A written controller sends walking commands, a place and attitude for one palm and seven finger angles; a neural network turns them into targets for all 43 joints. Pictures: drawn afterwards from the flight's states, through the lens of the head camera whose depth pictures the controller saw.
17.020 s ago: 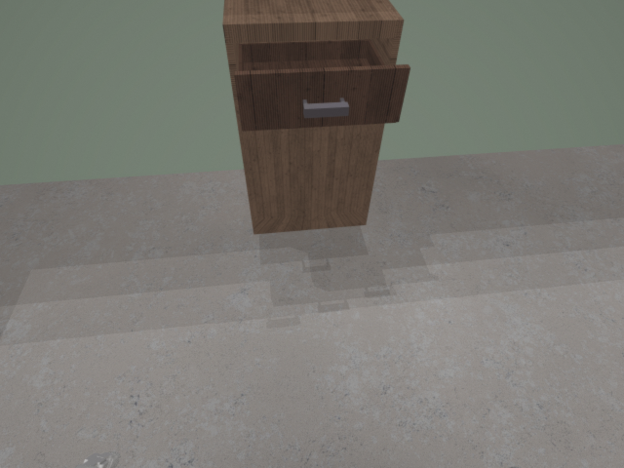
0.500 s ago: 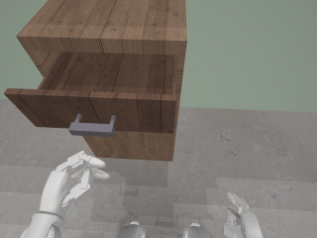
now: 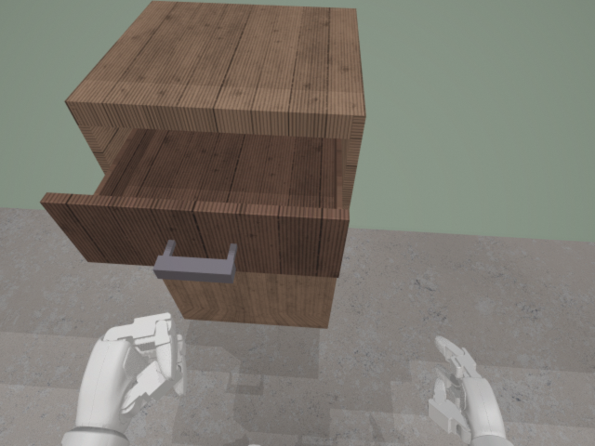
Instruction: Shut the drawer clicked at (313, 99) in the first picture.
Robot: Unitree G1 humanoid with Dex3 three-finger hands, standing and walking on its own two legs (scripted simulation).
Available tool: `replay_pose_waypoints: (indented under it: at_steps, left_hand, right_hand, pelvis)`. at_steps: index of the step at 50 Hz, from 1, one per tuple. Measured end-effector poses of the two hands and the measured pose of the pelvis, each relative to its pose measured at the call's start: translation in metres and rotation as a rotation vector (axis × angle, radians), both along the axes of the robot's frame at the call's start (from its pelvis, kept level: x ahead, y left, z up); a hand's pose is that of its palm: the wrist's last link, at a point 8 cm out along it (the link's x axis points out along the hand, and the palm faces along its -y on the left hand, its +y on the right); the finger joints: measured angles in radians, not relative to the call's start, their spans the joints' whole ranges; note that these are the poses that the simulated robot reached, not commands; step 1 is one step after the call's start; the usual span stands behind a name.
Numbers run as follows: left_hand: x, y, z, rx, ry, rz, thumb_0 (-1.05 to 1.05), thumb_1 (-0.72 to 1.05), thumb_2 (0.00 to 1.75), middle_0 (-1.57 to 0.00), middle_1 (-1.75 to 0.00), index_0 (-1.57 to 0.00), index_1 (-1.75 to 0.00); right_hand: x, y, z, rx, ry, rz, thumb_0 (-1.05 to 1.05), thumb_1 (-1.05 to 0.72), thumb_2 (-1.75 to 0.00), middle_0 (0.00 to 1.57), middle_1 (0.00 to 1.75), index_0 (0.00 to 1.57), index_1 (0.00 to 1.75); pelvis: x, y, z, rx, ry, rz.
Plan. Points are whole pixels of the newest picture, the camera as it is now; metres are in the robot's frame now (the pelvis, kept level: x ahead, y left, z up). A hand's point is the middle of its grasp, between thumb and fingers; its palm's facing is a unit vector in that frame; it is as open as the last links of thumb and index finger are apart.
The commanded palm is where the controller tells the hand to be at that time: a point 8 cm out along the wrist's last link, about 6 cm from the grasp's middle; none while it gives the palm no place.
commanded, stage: raise the hand and make a fist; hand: left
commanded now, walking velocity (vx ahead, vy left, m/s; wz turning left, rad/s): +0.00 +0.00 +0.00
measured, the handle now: (198, 258) +0.38 +0.19 +0.00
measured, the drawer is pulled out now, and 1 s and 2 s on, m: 0.18 0.18 0.18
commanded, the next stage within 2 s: bring the fist close to the handle in 0.62 s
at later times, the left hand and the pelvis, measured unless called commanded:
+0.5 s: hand (176, 361) +0.20 +0.15 +0.10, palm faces +0.02 -1.00 -0.06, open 3.3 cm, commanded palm +0.16 +0.20 +0.10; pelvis +0.00 +0.00 +0.01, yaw +0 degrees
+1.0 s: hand (189, 351) +0.21 +0.14 +0.07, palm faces +0.01 -1.00 -0.06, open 3.3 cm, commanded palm +0.19 +0.20 +0.07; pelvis +0.00 -0.02 +0.01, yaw +1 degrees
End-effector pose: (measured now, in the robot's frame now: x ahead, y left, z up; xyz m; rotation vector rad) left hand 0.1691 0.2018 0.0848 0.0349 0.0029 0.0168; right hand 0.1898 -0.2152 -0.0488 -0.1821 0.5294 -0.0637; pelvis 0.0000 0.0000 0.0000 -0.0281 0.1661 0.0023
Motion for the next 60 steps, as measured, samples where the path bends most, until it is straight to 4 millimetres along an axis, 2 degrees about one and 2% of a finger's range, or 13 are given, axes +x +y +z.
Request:
replay_pose_waypoints:
  at_steps: [4,9,14,23,33,38,47,60]
  left_hand:
    - [-0.002,-0.002,0.005,0.002,0.014,-0.009,0.01,0.90,0.90,-1.35,-1.55,-1.35,-1.54]
    - [-0.002,0.001,0.010,0.013,0.013,0.004,0.01,0.90,0.90,-1.38,-1.58,-1.38,-1.58]
    - [0.002,0.000,0.019,0.014,-0.011,0.000,0.01,0.90,0.90,-1.40,-1.60,-1.40,-1.59]
    - [0.004,-0.002,0.014,0.020,0.028,-0.003,0.01,0.90,0.90,-1.40,-1.60,-1.40,-1.60]
    - [0.002,-0.010,0.019,0.026,0.005,0.001,0.01,0.90,0.90,-1.40,-1.60,-1.40,-1.60]
    - [0.000,-0.008,0.017,0.039,0.017,0.014,0.01,0.90,0.90,-1.40,-1.60,-1.40,-1.60]
    - [0.015,-0.005,-0.001,0.031,0.027,0.006,0.01,0.90,0.90,-1.40,-1.60,-1.40,-1.60]
    - [0.044,-0.002,-0.026,0.024,0.030,-0.005,0.01,0.90,0.90,-1.40,-1.60,-1.40,-1.60]
  right_hand:
    - [0.002,0.013,0.002,0.025,-0.002,0.029,0.01,-0.90,-0.90,0.20,0.30,0.20,0.30]
    - [-0.004,0.016,-0.001,0.026,0.019,0.041,0.01,-0.90,-0.90,0.20,0.30,0.21,0.30]
    - [-0.015,0.007,-0.004,0.013,0.048,0.024,0.01,-0.90,-0.90,0.20,0.30,0.21,0.30]
    - [-0.031,-0.017,-0.002,-0.021,0.070,-0.033,0.01,-0.90,-0.90,0.20,0.30,0.20,0.30]
    - [-0.029,-0.025,-0.002,-0.013,0.054,-0.031,0.01,-0.90,-0.90,0.20,0.30,0.20,0.30]
    - [-0.025,-0.025,-0.002,-0.003,0.046,-0.020,0.01,-0.90,-0.90,0.20,0.30,0.20,0.30]
    - [-0.023,-0.030,-0.009,-0.018,0.064,0.004,0.01,-0.90,-0.90,0.20,0.30,0.20,0.30]
    - [-0.041,-0.044,-0.026,-0.042,0.151,-0.036,0.01,-0.90,-0.90,0.20,0.30,0.20,0.30]
  pelvis:
    - [0.001,0.002,0.002,0.000,-0.013,0.001]
    - [0.000,0.002,0.004,-0.001,-0.027,0.005]
    - [0.000,0.002,0.007,0.001,-0.036,0.004]
    - [0.000,-0.003,0.010,0.007,-0.044,-0.003]
    - [0.000,-0.010,0.011,0.015,-0.045,-0.003]
    - [-0.001,-0.015,0.011,0.016,-0.046,0.000]
    - [-0.004,-0.021,0.008,0.017,-0.023,0.008]
    - [-0.004,-0.021,0.000,0.021,0.022,-0.003]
